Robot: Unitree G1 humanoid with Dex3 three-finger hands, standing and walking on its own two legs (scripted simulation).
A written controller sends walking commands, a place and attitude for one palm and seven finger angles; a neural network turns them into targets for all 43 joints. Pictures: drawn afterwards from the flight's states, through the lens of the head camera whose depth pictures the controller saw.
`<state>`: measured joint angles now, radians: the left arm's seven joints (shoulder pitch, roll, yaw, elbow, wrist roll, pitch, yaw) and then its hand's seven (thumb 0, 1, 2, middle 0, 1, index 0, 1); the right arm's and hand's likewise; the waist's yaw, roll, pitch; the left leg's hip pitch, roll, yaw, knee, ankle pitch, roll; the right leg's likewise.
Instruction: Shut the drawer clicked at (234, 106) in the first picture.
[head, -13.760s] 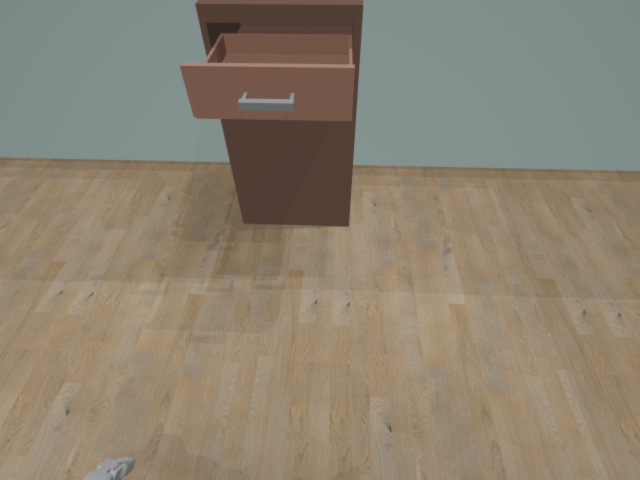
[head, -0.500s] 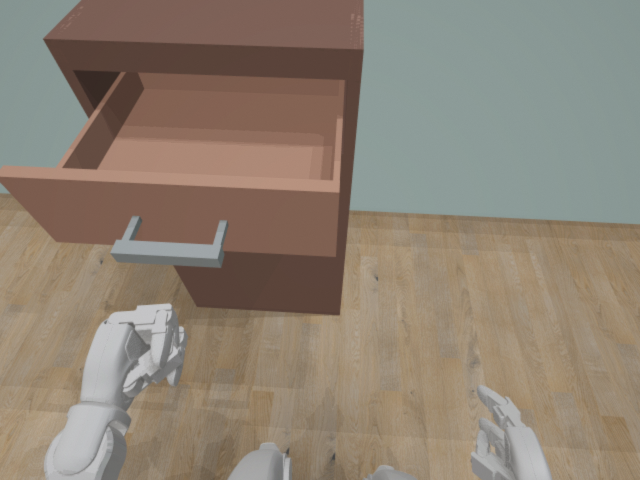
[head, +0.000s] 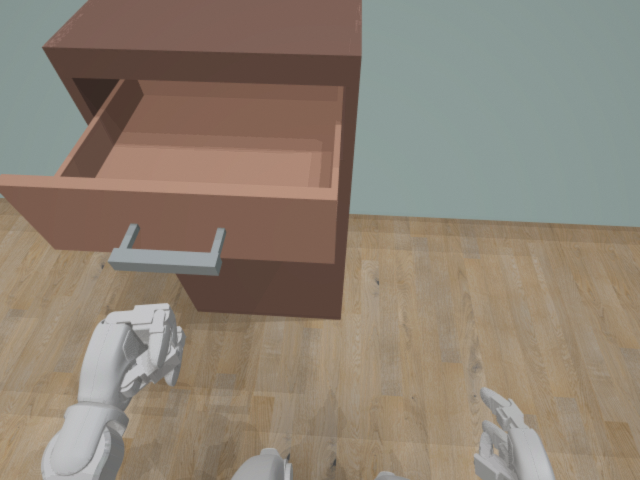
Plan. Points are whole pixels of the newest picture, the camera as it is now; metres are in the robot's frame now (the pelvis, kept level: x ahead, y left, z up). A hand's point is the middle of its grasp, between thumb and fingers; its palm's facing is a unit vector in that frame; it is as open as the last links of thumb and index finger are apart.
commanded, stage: push the drawer shut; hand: left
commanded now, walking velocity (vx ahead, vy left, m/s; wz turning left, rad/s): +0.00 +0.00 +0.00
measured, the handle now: (171, 247) +0.39 +0.21 +0.05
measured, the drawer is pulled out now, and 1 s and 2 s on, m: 0.24 0.18 0.06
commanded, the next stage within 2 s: none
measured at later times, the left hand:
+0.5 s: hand (193, 305) +0.31 +0.17 +0.05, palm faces -0.04 -1.00 -0.06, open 3.3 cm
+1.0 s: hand (203, 266) +0.37 +0.17 +0.05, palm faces -0.04 -1.00 -0.05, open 3.4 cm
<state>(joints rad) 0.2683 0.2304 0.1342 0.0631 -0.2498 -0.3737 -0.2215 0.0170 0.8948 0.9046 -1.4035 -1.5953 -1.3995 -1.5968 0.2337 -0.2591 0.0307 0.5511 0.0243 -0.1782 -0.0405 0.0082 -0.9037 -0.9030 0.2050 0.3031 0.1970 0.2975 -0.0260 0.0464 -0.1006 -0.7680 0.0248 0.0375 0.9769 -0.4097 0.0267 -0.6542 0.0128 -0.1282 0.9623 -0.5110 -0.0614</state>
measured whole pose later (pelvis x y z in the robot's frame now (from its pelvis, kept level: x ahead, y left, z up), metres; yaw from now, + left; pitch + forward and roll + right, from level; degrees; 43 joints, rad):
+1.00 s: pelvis -0.01 +0.00 +0.00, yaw -1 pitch +13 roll -1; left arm -0.30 0.28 0.21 0.61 -0.20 -0.37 -0.21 0.06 0.86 0.91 -1.40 -1.60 -1.40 -1.60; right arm 0.27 -0.26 0.04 0.63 0.03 -0.10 -0.03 0.01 -0.90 -0.90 0.20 0.30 0.20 0.30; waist -0.06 0.04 -0.09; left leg -0.81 0.03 0.05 0.96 -0.39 0.03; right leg -0.71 0.02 -0.11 0.96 -0.48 -0.06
